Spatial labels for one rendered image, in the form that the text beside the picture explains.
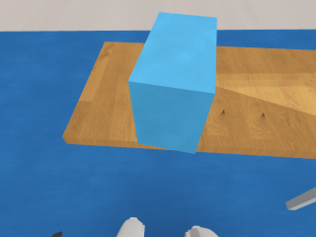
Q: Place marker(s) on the robot thigh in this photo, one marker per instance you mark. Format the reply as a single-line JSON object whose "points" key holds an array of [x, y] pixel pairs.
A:
{"points": [[200, 232], [132, 228]]}

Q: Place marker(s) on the carton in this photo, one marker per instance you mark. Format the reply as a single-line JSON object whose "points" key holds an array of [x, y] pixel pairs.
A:
{"points": [[172, 85]]}

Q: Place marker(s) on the left robot thigh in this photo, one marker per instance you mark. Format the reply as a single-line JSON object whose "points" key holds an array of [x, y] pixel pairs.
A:
{"points": [[132, 228]]}

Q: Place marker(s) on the table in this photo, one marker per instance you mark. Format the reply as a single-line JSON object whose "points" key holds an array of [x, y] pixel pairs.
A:
{"points": [[264, 104]]}

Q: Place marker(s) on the right robot thigh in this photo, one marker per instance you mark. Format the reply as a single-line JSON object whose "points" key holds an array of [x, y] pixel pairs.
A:
{"points": [[200, 232]]}

